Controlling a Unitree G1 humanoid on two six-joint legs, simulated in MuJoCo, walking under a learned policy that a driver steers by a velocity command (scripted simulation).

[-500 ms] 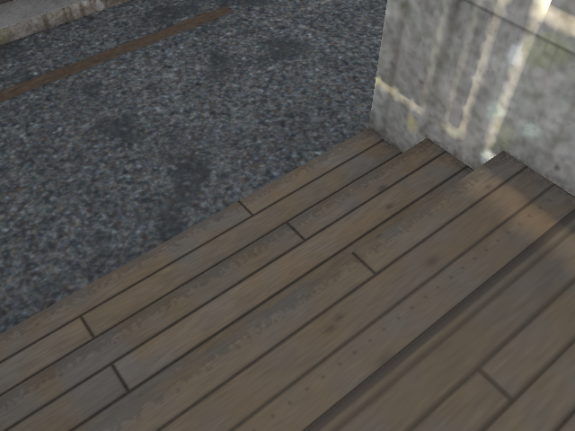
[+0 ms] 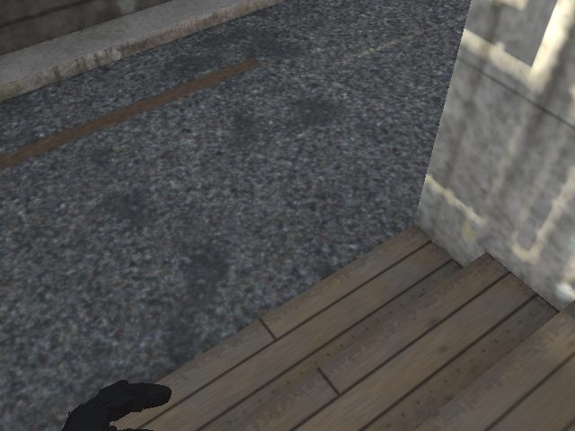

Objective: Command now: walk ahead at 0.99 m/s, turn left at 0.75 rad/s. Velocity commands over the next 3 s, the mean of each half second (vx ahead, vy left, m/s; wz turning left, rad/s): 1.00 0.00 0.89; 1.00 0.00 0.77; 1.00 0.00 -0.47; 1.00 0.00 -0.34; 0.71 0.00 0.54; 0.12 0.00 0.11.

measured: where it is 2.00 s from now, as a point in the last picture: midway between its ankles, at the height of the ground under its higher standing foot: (103, 224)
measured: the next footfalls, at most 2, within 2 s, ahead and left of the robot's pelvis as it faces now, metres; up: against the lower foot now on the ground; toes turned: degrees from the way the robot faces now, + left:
right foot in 0.18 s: +0.35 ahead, -0.17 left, +0.00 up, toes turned +12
left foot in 0.54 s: +0.49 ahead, +0.03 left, -0.15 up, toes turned +29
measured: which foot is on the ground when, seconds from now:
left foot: down 0.00-0.18, up 0.20-0.52, down 0.54-0.80, up 0.82-1.00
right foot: up 0.00-0.16, down 0.18-0.50, up 0.52-0.78, down 0.80-1.00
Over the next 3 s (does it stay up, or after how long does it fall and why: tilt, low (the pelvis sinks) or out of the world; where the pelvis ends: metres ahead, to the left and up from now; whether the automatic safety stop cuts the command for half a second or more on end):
stays up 2.08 0.95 -0.45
